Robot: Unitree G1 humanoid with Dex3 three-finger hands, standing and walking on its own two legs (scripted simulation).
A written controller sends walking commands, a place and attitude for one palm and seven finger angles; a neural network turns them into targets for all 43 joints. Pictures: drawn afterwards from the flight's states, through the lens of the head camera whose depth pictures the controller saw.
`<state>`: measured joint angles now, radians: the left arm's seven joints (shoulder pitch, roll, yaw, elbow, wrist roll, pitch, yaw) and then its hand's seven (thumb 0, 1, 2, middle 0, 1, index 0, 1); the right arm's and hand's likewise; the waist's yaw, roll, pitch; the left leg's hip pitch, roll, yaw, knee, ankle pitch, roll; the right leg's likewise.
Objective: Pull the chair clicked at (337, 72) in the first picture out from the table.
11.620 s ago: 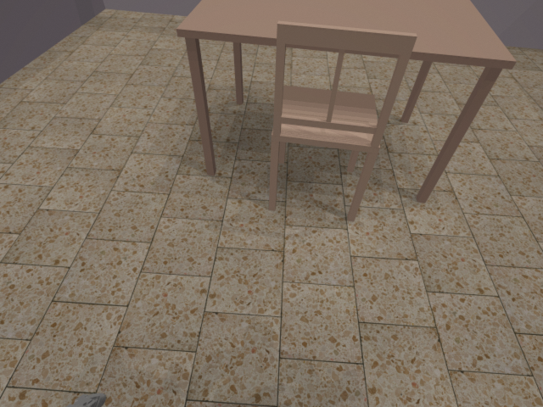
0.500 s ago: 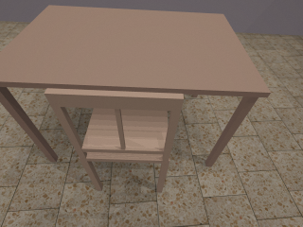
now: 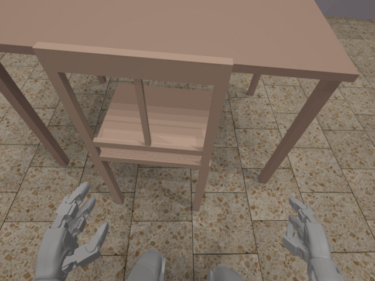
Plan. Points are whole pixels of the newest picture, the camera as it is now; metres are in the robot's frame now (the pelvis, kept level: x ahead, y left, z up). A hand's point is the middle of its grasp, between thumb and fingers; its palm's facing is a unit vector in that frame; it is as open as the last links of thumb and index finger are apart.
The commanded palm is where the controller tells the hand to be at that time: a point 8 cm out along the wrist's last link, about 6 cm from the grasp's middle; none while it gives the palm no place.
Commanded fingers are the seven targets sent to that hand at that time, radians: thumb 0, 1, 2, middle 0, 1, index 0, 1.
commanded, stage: raise the hand toward the chair's back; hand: left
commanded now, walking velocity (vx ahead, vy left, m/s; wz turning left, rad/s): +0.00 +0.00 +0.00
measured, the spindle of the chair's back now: (143, 115) +0.51 +0.17 +0.01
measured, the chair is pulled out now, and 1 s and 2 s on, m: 0.00 0.00 0.00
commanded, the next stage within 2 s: aim the fingers beside a spindle in 1.64 s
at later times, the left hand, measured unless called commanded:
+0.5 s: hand (92, 211) +0.23 +0.20 +0.05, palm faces +0.03 -1.00 -0.06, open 13.9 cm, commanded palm +0.20 +0.26 +0.05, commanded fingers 0.00 -0.24 0.41 -0.09 -0.12 -0.09 -0.12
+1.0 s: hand (73, 201) +0.24 +0.24 +0.06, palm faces +0.04 -1.00 -0.05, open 16.8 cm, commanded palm +0.22 +0.29 +0.06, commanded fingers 0.00 -0.50 0.30 -0.06 -0.08 -0.06 -0.08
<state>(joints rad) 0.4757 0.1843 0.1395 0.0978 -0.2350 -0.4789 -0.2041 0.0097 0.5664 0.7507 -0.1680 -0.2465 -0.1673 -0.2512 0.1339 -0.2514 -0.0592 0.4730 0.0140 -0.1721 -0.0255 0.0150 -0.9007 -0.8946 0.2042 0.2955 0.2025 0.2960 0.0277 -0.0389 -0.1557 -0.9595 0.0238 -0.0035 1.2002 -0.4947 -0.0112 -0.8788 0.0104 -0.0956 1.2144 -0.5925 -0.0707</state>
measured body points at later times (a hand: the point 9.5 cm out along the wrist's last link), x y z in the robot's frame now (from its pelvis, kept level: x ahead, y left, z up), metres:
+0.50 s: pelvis +0.01 +0.01 +0.01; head +0.09 +0.01 +0.45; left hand +0.22 +0.26 +0.05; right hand +0.15 -0.25 -0.09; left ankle +0.05 +0.13 -0.64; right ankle +0.01 -0.08 -0.64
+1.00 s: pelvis +0.01 +0.04 +0.02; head +0.08 +0.05 +0.46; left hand +0.23 +0.29 +0.07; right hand +0.20 -0.19 -0.06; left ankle +0.05 +0.13 -0.64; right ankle +0.01 -0.08 -0.64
